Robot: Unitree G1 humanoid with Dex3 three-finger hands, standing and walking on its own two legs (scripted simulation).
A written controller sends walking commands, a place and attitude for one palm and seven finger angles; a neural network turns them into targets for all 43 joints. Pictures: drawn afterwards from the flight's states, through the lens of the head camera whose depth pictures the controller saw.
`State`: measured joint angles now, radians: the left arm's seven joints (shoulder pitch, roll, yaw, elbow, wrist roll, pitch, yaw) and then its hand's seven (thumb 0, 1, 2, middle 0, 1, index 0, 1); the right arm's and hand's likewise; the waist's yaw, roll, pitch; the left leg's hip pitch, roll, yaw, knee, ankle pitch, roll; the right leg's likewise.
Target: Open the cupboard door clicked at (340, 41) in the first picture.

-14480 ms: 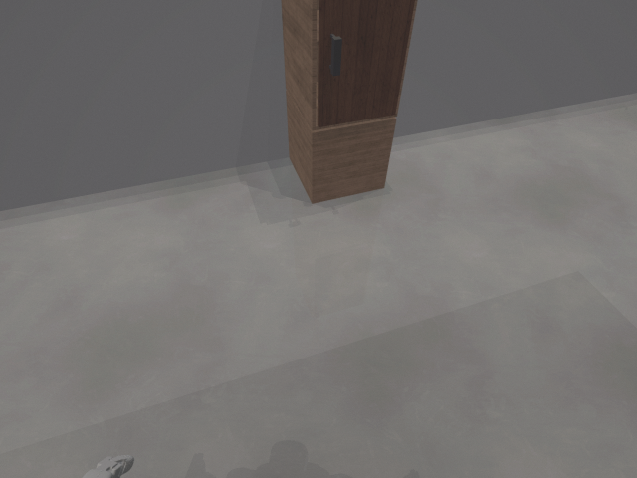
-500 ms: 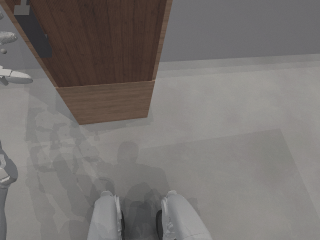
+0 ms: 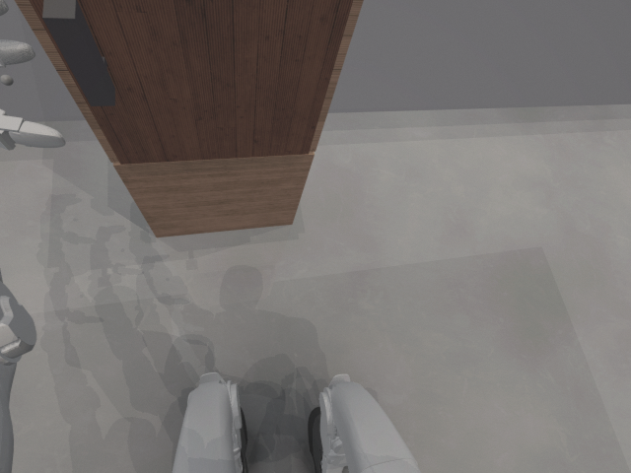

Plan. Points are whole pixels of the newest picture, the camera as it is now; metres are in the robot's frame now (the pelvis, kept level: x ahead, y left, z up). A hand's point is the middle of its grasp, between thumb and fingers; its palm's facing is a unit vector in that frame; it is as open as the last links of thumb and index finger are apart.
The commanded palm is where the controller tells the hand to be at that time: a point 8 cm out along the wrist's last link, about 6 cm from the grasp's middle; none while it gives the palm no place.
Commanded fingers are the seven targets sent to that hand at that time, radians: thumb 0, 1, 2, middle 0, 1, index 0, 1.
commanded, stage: move the hooked fingers beside the handle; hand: left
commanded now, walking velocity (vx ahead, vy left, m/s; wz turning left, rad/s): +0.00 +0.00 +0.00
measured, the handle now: (84, 43) +0.59 +0.23 +0.07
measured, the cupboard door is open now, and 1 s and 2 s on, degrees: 0 0 0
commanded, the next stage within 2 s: slide the fingers in behind the handle in 0.36 s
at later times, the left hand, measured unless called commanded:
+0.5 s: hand (22, 90) +0.52 +0.28 +0.06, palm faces +0.10 -0.99 -0.03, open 14.0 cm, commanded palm +0.51 +0.30 +0.06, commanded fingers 0.00 -0.50 0.30 -0.30 -1.20 -0.30 -1.20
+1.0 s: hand (70, 83) +0.53 +0.24 +0.07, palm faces +0.11 -0.99 -0.04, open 14.0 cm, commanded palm +0.51 +0.27 +0.06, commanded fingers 0.00 -0.50 0.30 -0.30 -1.20 -0.30 -1.20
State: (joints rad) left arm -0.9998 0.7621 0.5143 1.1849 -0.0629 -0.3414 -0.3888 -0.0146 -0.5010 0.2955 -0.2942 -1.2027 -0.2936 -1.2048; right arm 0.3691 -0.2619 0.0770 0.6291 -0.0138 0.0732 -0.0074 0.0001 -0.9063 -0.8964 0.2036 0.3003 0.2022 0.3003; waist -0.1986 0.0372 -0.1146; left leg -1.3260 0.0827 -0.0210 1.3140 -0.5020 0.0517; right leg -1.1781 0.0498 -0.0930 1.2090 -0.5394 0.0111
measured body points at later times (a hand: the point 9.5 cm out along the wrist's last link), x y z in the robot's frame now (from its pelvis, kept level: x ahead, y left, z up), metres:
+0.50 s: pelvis +0.00 +0.00 +0.00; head +0.18 +0.05 +0.41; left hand +0.51 +0.34 +0.07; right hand +0.00 -0.26 -0.09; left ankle +0.05 +0.09 -0.61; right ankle +0.01 -0.14 -0.61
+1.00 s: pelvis +0.00 -0.02 +0.00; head +0.17 +0.02 +0.42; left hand +0.52 +0.29 +0.07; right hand +0.01 -0.28 -0.10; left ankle +0.05 +0.09 -0.61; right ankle +0.01 -0.14 -0.61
